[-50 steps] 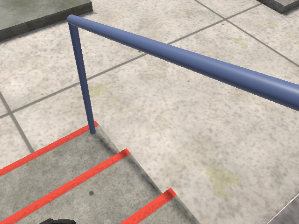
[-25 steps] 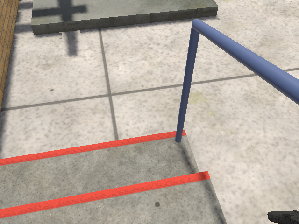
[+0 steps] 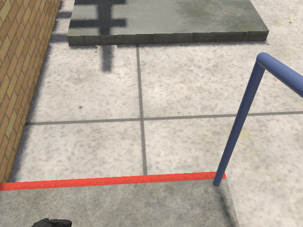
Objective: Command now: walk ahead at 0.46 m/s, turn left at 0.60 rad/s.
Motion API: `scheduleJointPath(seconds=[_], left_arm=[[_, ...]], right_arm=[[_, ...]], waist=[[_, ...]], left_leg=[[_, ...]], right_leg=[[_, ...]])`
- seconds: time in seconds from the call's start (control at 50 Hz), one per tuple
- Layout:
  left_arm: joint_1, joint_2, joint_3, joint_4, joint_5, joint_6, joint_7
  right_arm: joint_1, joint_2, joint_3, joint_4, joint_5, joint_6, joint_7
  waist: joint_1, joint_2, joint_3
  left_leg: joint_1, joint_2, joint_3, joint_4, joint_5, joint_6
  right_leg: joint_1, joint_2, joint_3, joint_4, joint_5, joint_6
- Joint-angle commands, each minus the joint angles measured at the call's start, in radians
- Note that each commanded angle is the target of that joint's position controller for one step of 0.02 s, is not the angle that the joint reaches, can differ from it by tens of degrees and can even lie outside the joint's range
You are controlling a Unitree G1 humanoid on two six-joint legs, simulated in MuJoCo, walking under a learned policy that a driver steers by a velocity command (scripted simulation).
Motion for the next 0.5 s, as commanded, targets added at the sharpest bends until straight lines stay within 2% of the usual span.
scheduleJointPath(seconds=[0.02,0.04,0.06,0.08,0.1,0.12,0.14,0.16,0.18,0.2,0.22,0.24,0.26,0.28,0.3,0.32,0.34,0.36,0.38,0.4,0.42,0.44,0.46,0.48,0.5], left_arm=[[-0.195,0.140,0.041,-0.114,-0.009,-0.033,0.003],[-0.236,0.118,0.027,-0.143,-0.007,-0.041,-0.005],[-0.253,0.034,0.004,-0.154,-0.009,-0.052,-0.018],[-0.203,0.001,-0.003,-0.140,-0.012,-0.054,-0.027],[-0.112,-0.008,0.000,-0.103,-0.011,-0.060,-0.025],[-0.104,-0.019,-0.002,-0.096,-0.015,-0.055,-0.018],[-0.101,-0.013,-0.001,-0.101,-0.014,-0.059,-0.004],[-0.065,-0.001,0.003,-0.097,-0.022,-0.053,0.015],[-0.010,0.011,0.008,-0.079,-0.025,-0.058,0.036],[0.162,0.028,0.022,-0.014,-0.048,-0.064,0.051],[0.292,0.081,0.046,0.042,-0.053,-0.070,0.062],[0.398,0.114,0.048,0.055,-0.024,-0.072,0.054],[0.474,0.143,0.034,0.036,-0.016,-0.085,0.024],[0.509,0.153,0.045,0.047,-0.065,-0.080,-0.004],[0.486,0.144,0.044,0.058,-0.083,-0.080,-0.001],[0.335,0.160,0.046,0.042,-0.084,-0.077,0.031],[0.330,0.080,0.018,0.040,-0.066,-0.066,0.045],[0.335,0.071,0.004,0.046,-0.030,-0.062,0.040],[0.322,0.076,-0.002,0.058,-0.010,-0.058,0.034],[0.312,0.075,-0.004,0.077,-0.020,-0.062,0.028],[0.302,0.054,-0.010,0.089,-0.020,-0.063,0.017],[0.306,0.036,-0.017,0.096,-0.026,-0.062,0.008],[0.282,0.028,-0.024,0.095,-0.042,-0.062,0.012],[0.310,0.009,-0.033,0.106,-0.048,-0.058,0.018],[0.348,0.013,-0.037,0.122,-0.049,-0.058,0.028]], right_arm=[[0.171,-0.176,-0.043,0.011,0.002,-0.025,-0.030],[0.076,-0.150,-0.039,-0.015,-0.010,-0.026,-0.036],[0.012,-0.112,-0.029,-0.031,0.011,-0.027,-0.030],[-0.035,-0.101,-0.023,-0.042,0.021,-0.028,-0.024],[-0.057,-0.104,-0.017,-0.046,0.030,-0.021,-0.017],[-0.039,-0.100,-0.013,-0.040,0.019,-0.017,-0.016],[-0.034,-0.101,-0.013,-0.046,0.011,-0.010,-0.023],[-0.008,-0.106,-0.011,-0.034,0.003,-0.003,-0.025],[0.009,-0.108,-0.013,-0.017,-0.004,0.012,-0.036],[0.014,-0.111,-0.016,-0.008,0.011,0.022,-0.045],[0.012,-0.135,-0.022,0.003,0.014,0.040,-0.040],[0.081,-0.083,-0.017,0.009,0.042,0.042,-0.031],[0.235,-0.032,-0.011,-0.024,0.094,0.044,-0.043],[0.225,-0.061,-0.005,-0.025,0.078,0.039,-0.049],[0.125,-0.060,0.002,-0.039,0.036,0.052,-0.038],[0.056,-0.048,0.014,-0.074,0.003,0.067,-0.023],[-0.068,-0.044,0.015,-0.090,-0.036,0.082,-0.007],[-0.181,-0.045,0.018,-0.113,-0.050,0.102,-0.004],[-0.210,-0.015,0.026,-0.129,-0.049,0.119,-0.003],[-0.252,0.008,0.032,-0.157,-0.060,0.117,0.005],[-0.242,0.040,0.041,-0.151,-0.065,0.116,0.008],[-0.206,0.047,0.043,-0.129,-0.065,0.112,0.009],[-0.268,0.063,0.058,-0.171,-0.057,0.107,0.021],[-0.267,0.062,0.058,-0.160,-0.063,0.099,0.030],[-0.282,0.067,0.060,-0.163,-0.072,0.088,0.035]], waist=[[-0.027,0.095,0.153],[-0.018,0.042,0.153],[-0.009,0.071,0.127],[0.010,0.076,0.094],[0.019,0.054,0.038],[0.012,0.059,0.035],[0.005,0.067,0.059],[0.003,0.100,0.060],[0.030,0.089,0.050],[0.102,0.062,0.006],[0.164,0.009,-0.052],[0.172,-0.091,-0.133],[0.107,-0.225,-0.325],[0.143,-0.252,-0.442],[0.148,-0.150,-0.395],[0.097,-0.203,-0.348],[0.100,-0.064,-0.222],[0.123,-0.003,-0.128],[0.092,0.000,-0.069],[0.059,-0.002,0.000],[0.043,-0.043,-0.007],[0.024,-0.052,-0.020],[0.006,-0.052,0.035],[0.013,-0.050,0.030],[0.032,-0.057,0.029]], left_leg=[[0.347,0.351,-0.386,-0.001,0.550,0.197],[0.129,0.259,-0.288,0.025,0.410,0.136],[-0.094,0.199,-0.249,0.019,0.336,0.081],[-0.265,0.162,-0.216,0.056,0.285,0.045],[-0.332,0.136,-0.184,0.118,0.277,0.023],[-0.327,0.121,-0.198,0.165,0.266,0.011],[-0.282,0.105,-0.216,0.230,0.266,0.005],[-0.213,0.080,-0.214,0.318,0.283,-0.005],[-0.157,0.053,-0.201,0.460,0.244,-0.019],[-0.145,0.034,-0.149,0.634,0.134,-0.027],[-0.281,0.021,-0.075,0.843,0.004,-0.042],[-0.525,-0.030,0.017,1.140,-0.446,-0.061],[-0.752,-0.039,0.053,1.529,-0.694,-0.097],[-0.878,0.022,0.060,1.662,-0.597,-0.109],[-0.933,0.041,0.089,1.723,-0.442,-0.125],[-0.941,0.074,0.125,1.681,-0.282,-0.132],[-0.912,0.086,0.106,1.678,-0.241,-0.131],[-0.854,0.080,0.070,1.636,-0.141,-0.114],[-0.824,0.069,0.079,1.640,-0.108,-0.104],[-0.864,0.083,0.048,1.497,0.027,-0.102],[-0.858,0.067,0.078,1.492,0.086,-0.103],[-0.837,0.072,0.073,1.458,0.149,-0.109],[-0.795,0.090,0.088,1.227,0.274,-0.130],[-0.744,0.098,0.126,1.121,0.360,-0.148],[-0.749,0.122,0.140,1.019,0.412,-0.160]], right_leg=[[-0.500,-0.031,0.089,-0.151,-0.034,0.016],[-0.287,-0.009,0.050,-0.300,0.199,0.014],[-0.038,0.026,-0.009,-0.369,0.402,0.009],[0.193,0.048,-0.023,-0.390,0.543,0.000],[0.369,0.066,-0.027,-0.412,0.612,-0.002],[0.414,0.082,-0.024,-0.431,0.570,0.008],[0.401,0.067,0.007,-0.501,0.554,0.014],[0.408,0.047,0.032,-0.593,0.530,0.015],[0.443,0.011,0.060,-0.708,0.607,0.019],[0.554,-0.046,0.057,-0.858,0.817,0.036],[0.787,-0.082,0.035,-0.789,0.812,0.042],[1.056,-0.195,0.103,-0.576,1.051,0.029],[1.349,-0.434,0.220,-0.117,1.770,-0.082],[1.369,-0.474,0.302,-0.105,1.769,-0.171],[1.176,-0.462,0.360,-0.277,1.303,-0.257],[0.963,-0.491,0.497,-0.455,0.698,-0.348],[0.739,-0.438,0.444,-0.510,0.589,-0.348],[0.521,-0.397,0.366,-0.543,0.499,-0.342],[0.364,-0.367,0.326,-0.557,0.465,-0.330],[0.270,-0.291,0.247,-0.578,0.235,-0.266],[0.211,-0.237,0.211,-0.587,0.091,-0.238],[0.170,-0.202,0.203,-0.600,-0.037,-0.227],[0.057,-0.156,0.148,-0.636,-0.238,-0.199],[0.041,-0.135,0.150,-0.648,-0.321,-0.197],[0.084,-0.136,0.173,-0.660,-0.332,-0.204]])
Keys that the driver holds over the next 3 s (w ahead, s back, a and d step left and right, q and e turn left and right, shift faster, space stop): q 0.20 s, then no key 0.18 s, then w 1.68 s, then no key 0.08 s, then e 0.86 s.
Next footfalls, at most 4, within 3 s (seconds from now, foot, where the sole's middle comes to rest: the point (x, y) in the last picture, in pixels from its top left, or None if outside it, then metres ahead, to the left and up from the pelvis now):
0.24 right None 0.32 -0.15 -0.92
0.74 left None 0.31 0.09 -0.92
1.42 right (158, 203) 0.76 -0.11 -1.08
2.16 left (99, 161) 1.17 0.24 -1.23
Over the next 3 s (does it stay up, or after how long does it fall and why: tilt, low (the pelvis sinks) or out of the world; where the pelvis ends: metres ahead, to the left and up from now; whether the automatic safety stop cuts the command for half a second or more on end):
stays up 1.17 0.12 -0.46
